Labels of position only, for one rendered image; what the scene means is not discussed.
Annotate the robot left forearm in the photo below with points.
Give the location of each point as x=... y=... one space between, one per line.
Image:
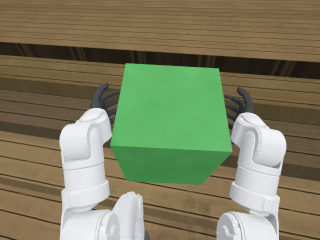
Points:
x=81 y=145

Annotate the carton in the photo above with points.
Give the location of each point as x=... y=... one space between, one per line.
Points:
x=171 y=124

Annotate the robot left shin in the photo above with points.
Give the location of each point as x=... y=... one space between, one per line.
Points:
x=139 y=227

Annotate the robot left thigh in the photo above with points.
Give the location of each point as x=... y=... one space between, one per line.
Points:
x=128 y=208

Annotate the robot right forearm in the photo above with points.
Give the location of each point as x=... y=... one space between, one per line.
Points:
x=260 y=161

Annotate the left robot upper arm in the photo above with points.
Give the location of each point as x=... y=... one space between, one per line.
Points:
x=92 y=225

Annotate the right robot upper arm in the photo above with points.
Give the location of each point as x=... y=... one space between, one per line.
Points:
x=242 y=226

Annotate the right robot hand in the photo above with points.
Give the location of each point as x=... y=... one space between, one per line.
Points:
x=245 y=105

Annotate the left robot hand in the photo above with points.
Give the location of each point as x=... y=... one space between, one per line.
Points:
x=98 y=100

